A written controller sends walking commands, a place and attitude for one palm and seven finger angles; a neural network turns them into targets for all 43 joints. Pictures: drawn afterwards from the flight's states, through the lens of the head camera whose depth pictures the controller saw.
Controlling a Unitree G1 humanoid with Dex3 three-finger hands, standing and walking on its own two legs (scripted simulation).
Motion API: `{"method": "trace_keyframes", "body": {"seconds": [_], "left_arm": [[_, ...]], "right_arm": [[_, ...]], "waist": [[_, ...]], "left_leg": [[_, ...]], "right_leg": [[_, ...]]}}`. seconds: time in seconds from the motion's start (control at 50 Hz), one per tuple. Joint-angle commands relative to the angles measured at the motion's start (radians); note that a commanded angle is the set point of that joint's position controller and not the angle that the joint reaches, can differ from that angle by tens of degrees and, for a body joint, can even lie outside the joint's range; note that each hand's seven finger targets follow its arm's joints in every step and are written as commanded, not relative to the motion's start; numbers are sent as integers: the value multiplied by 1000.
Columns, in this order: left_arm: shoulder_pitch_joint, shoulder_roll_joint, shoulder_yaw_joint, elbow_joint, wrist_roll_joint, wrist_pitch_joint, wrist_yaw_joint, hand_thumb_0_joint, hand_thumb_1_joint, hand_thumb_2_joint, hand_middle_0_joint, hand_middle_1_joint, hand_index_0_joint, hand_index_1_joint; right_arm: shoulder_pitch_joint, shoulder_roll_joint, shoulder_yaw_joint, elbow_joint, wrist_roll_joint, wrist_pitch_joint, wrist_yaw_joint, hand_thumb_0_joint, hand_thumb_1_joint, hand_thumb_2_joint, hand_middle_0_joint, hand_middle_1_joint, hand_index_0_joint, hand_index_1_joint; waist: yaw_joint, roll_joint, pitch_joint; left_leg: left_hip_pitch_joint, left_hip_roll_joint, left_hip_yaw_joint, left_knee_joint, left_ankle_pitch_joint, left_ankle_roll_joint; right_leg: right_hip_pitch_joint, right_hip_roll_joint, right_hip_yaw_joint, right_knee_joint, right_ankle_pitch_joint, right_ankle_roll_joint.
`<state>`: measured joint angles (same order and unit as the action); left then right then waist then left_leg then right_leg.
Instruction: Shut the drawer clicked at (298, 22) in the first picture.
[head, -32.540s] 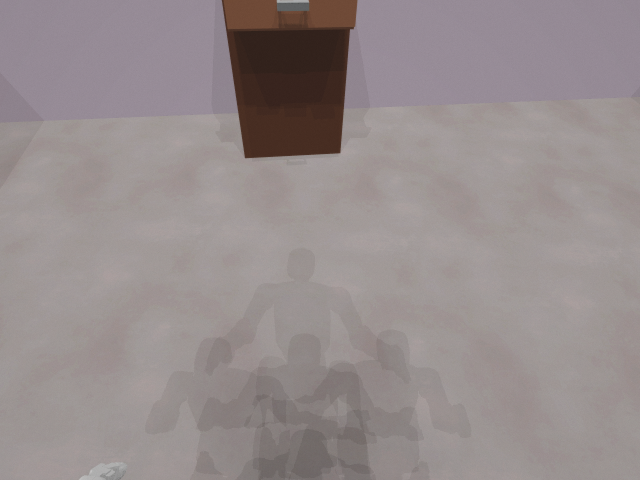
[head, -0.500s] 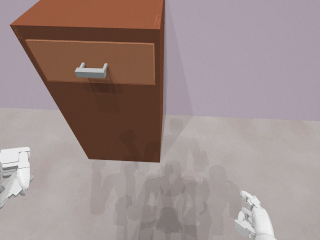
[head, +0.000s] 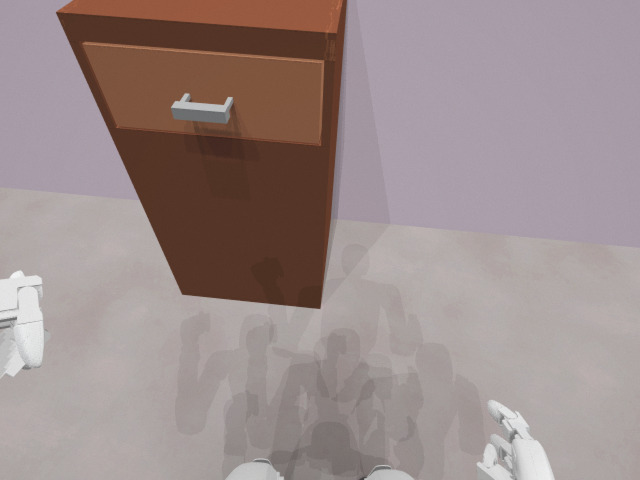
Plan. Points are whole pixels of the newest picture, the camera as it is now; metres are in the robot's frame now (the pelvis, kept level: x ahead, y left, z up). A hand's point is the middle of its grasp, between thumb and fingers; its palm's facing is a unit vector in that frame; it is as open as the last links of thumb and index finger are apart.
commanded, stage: step back with the hand held close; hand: left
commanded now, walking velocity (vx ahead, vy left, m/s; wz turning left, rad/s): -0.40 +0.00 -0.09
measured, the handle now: (204, 106) +0.76 +0.27 +0.05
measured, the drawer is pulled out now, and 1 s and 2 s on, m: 0.00 0.00 0.00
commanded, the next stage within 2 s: stop stepping back and stand still in 0.28 s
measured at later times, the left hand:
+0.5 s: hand out of the picture +0.07 +0.26 +0.19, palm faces +0.46 -0.78 -0.42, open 3.2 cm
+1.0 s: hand out of the picture +0.04 +0.23 +0.19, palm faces +0.39 -0.81 -0.43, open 3.2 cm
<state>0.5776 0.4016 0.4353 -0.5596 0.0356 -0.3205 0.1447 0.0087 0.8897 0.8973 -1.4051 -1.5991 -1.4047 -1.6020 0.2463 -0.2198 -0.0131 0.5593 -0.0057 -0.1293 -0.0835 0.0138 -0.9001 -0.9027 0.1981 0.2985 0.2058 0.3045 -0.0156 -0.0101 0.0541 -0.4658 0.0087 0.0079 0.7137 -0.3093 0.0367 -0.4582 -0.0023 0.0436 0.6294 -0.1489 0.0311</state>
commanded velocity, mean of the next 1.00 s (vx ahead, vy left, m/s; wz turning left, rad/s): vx -0.04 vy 0.00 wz -0.04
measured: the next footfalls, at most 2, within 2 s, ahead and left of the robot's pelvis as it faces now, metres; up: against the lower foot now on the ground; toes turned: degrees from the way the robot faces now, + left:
right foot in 0.34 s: -0.01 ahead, -0.12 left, +0.00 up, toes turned +7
left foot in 0.52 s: -0.02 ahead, +0.14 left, -0.01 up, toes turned +4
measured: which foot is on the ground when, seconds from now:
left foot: down 0.00-0.34, up 0.36-0.50, down 0.52-0.76, up 0.78-0.96, down 0.98-1.00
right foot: down 0.00-0.18, up 0.20-0.32, down 0.34-0.54, up 0.56-0.74, down 0.76-1.00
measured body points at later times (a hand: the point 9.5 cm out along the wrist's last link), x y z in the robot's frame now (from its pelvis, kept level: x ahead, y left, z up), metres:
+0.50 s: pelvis -0.10 +0.01 +0.02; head -0.09 +0.03 +0.46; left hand +0.04 +0.30 +0.21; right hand +0.08 -0.21 -0.06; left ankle -0.05 +0.12 -0.69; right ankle -0.05 -0.13 -0.71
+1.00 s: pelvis -0.16 +0.00 +0.02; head -0.17 +0.00 +0.47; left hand +0.01 +0.27 +0.22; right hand -0.04 -0.27 -0.07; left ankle -0.13 +0.14 -0.72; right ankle -0.16 -0.08 -0.71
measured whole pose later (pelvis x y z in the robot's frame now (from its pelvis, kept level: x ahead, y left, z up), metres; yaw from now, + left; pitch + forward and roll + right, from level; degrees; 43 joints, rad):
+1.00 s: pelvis -0.16 +0.00 +0.02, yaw -1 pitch +0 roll +1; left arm 0.60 0.37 0.35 -0.53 -0.01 -0.22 0.17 0.01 0.89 0.90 -1.41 -1.60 -1.41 -1.60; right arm 0.31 -0.25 -0.01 0.66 -0.01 -0.13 -0.10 0.01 -0.90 -0.90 0.20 0.30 0.21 0.30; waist -0.03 0.00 -0.05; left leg -0.29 0.04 0.05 0.52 -0.24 0.01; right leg -0.27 0.05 -0.04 0.57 -0.31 -0.07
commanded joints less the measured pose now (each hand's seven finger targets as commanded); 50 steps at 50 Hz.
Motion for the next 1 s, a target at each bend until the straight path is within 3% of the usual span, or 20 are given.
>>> {"method": "trace_keyframes", "body": {"seconds": [0.0, 0.08, 0.16, 0.2, 0.26, 0.28, 0.32, 0.4, 0.46, 0.48, 0.5, 0.52, 0.56, 0.6, 0.66, 0.7, 0.74, 0.76, 0.84, 0.98], "left_arm": [[-55, 155, 105, -223, -38, -56, 16, 0, 900, 900, -1400, -1600, -1400, -1600], [-69, 154, 88, -210, -58, -51, 27, 0, 900, 900, -1400, -1600, -1400, -1600], [-37, 143, 126, -259, -41, -60, 28, 0, 900, 900, -1400, -1600, -1400, -1600], [-40, 176, 147, -308, -53, -56, 18, 0, 900, 900, -1400, -1600, -1400, -1600], [108, 125, 115, -173, -86, -39, 17, 0, 900, 900, -1400, -1600, -1400, -1600], [84, 137, 108, -180, -85, -35, 11, 0, 900, 900, -1400, -1600, -1400, -1600], [-13, 228, 128, -200, -60, -44, 26, 0, 900, 900, -1400, -1600, -1400, -1600], [-92, 160, 56, -231, -48, 13, 17, 0, 900, 900, -1400, -1600, -1400, -1600], [-108, 128, 16, -227, -49, 10, 20, 0, 900, 900, -1400, -1600, -1400, -1600], [-104, 127, 18, -255, -46, -2, 25, 0, 900, 900, -1400, -1600, -1400, -1600], [-106, 136, 33, -285, -30, -12, 34, 0, 900, 900, -1400, -1600, -1400, -1600], [-109, 152, 56, -274, -33, -14, 40, 0, 900, 900, -1400, -1600, -1400, -1600], [-12, 129, 71, -231, -51, 9, 30, 0, 900, 900, -1400, -1600, -1400, -1600], [16, 108, 42, -233, -43, 36, 35, 0, 900, 900, -1400, -1600, -1400, -1600], [33, 105, 13, -257, -42, 61, 42, 0, 900, 900, -1400, -1600, -1400, -1600], [7, 127, 14, -262, -41, 81, 42, 0, 900, 900, -1400, -1600, -1400, -1600], [-23, 190, 74, -255, -53, 89, 45, 0, 900, 900, -1400, -1600, -1400, -1600], [-85, 224, 92, -270, -54, 83, 51, 0, 900, 900, -1400, -1600, -1400, -1600], [-35, 129, 32, -148, -55, 72, 48, 0, 900, 900, -1400, -1600, -1400, -1600], [31, 147, 47, -147, -65, 35, 31, 0, 900, 900, -1400, -1600, -1400, -1600]], "right_arm": [[-79, -112, -49, -132, -8, -55, 1, 0, -900, -900, 200, 300, 200, 300], [-77, -108, -46, -106, -7, -15, 0, 0, -900, -900, 200, 300, 200, 300], [-130, -132, -50, -146, -7, -25, -17, 0, -900, -900, 200, 300, 200, 300], [-130, -99, -65, -140, -9, -52, -12, 0, -900, -900, 200, 300, 200, 300], [-150, -93, -64, -129, 6, -87, 9, 0, -900, -900, 200, 300, 200, 300], [-162, -97, -63, -132, 10, -83, 11, 0, -900, -900, 200, 300, 200, 300], [-150, -68, -48, -96, -6, -61, 27, 0, -900, -900, 200, 300, 200, 300], [-127, -43, -17, -87, -9, -34, 14, 0, -900, -900, 200, 300, 200, 300], [-113, -91, -7, -68, -6, -49, -13, 0, -900, -900, 200, 300, 200, 300], [-108, -129, -18, -86, -9, -67, -18, 0, -900, -900, 200, 300, 200, 300], [-91, -134, -25, -106, -6, -82, -19, 0, -900, -900, 200, 300, 200, 300], [-97, -128, -39, -120, -1, -92, -23, 0, -900, -900, 200, 300, 200, 300], [-86, -95, -26, -110, -1, -96, -10, 0, -900, -900, 200, 300, 200, 300], [-104, -89, -17, -106, -3, -88, 4, 0, -900, -900, 200, 300, 200, 300], [-112, -99, -12, -109, -9, -74, 6, 0, -900, -900, 200, 300, 200, 300], [-108, -97, -13, -113, -17, -50, 3, 0, -900, -900, 200, 300, 200, 300], [-106, -88, -16, -106, -30, -25, 1, 0, -900, -900, 200, 300, 200, 300], [-105, -80, -9, -90, -24, -27, 3, 0, -900, -900, 200, 300, 200, 300], [-98, -76, -3, -71, -11, -34, -4, 0, -900, -900, 200, 300, 200, 300], [-87, -122, -23, -76, 7, -70, -20, 0, -900, -900, 200, 300, 200, 300]], "waist": [[3, -89, -132], [-14, -87, -142], [8, 294, -170], [24, 207, -230], [28, 218, -174], [18, 184, -97], [25, -185, -45], [9, -248, -142], [-4, 86, -127], [10, 264, -120], [24, 328, -163], [37, 192, -164], [-7, 265, -154], [-2, 169, -114], [2, 220, -103], [-6, 152, -86], [-3, -88, -106], [14, -169, -125], [-4, -78, -74], [11, 57, -108]], "left_leg": [[-89, -25, -14, -85, -264, 1], [122, -25, -46, -62, -222, -9], [-345, 256, -355, -521, -542, 108], [-226, 292, -294, -484, -285, 118], [-75, 246, -109, -373, -178, 49], [-81, 195, -41, -292, -224, 4], [40, -9, 41, 304, -139, -95], [101, 17, -10, 246, -123, -61], [289, 2, 17, -266, 16, -40], [247, 148, -149, -408, -55, 6], [176, 277, -276, -494, -156, 59], [139, 287, -284, -505, -184, 78], [89, 313, -360, -618, -490, 84], [52, 289, -242, -573, -379, 81], [26, 224, -100, -552, -362, 20], [28, 125, 4, -384, -316, -24], [24, 35, 48, 41, -109, -46], [-20, 22, 31, 156, -69, -51], [51, 41, 23, 28, -44, -36], [223, 128, -69, -304, 37, 29]], "right_leg": [[111, -113, 234, -220, -139, -81], [-114, -110, 152, -290, -355, -68], [294, 101, -40, 301, -216, 5], [259, 108, -21, 470, -301, -2], [203, 48, -34, 100, -380, -51], [130, 8, 28, -77, -387, -85], [-217, -379, 604, -491, -282, -247], [-19, -216, 246, -261, 235, -171], [-20, -105, 143, -144, -17, -79], [-16, -23, 98, -32, -185, -40], [52, 19, 11, 131, -291, -12], [75, 49, -28, 202, -297, -2], [58, 50, -8, 341, -332, 2], [114, 26, -46, 275, -302, -9], [272, 53, -146, -3, -306, -34], [294, 24, -86, -231, -297, -82], [141, -256, 337, -434, -459, -225], [151, -322, 428, -472, -491, -258], [116, -240, 206, -357, -273, -197], [152, -73, 94, -194, -169, -57]]}}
